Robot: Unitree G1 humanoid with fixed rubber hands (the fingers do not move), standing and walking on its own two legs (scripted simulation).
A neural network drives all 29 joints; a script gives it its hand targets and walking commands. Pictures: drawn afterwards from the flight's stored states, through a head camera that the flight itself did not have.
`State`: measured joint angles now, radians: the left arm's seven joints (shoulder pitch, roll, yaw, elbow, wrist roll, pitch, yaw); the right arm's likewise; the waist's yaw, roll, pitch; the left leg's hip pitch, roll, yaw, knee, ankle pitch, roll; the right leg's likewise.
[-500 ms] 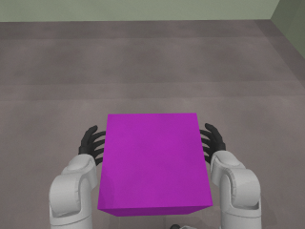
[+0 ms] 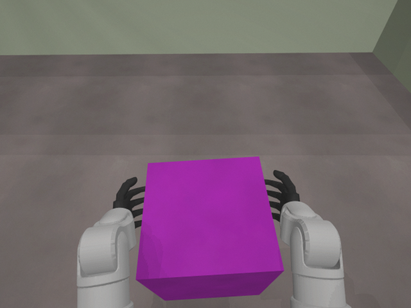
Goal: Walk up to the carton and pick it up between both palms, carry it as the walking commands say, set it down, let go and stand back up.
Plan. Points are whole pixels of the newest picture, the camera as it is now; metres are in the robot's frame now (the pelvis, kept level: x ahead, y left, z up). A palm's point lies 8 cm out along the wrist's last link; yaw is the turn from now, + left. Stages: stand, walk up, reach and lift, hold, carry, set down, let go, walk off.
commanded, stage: carry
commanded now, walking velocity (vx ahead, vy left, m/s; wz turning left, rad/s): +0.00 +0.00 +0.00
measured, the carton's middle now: (208, 234) +0.27 +0.01 -0.01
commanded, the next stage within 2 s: none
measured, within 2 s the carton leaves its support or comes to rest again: neither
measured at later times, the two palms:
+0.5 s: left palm (127, 235) +0.23 +0.14 +0.08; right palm (301, 230) +0.24 -0.15 +0.08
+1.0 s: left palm (124, 248) +0.22 +0.15 +0.06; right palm (295, 247) +0.22 -0.14 +0.05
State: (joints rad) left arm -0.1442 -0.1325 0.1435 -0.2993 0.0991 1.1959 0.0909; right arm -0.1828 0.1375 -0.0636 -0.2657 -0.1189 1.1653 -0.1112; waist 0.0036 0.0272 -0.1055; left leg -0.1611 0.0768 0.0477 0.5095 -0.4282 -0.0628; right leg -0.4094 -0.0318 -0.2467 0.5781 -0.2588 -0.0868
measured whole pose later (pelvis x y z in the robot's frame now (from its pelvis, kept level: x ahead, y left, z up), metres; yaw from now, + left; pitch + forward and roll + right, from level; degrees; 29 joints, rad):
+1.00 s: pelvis -0.06 +0.00 +0.01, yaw +0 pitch +4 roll +1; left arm -0.16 -0.13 0.13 -0.04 0.16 0.93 0.08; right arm -0.16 0.13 -0.07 -0.01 -0.18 0.90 -0.10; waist 0.00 0.02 -0.10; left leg -0.23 0.06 0.03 0.51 -0.34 -0.05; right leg -0.42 -0.02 -0.24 0.44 -0.10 -0.11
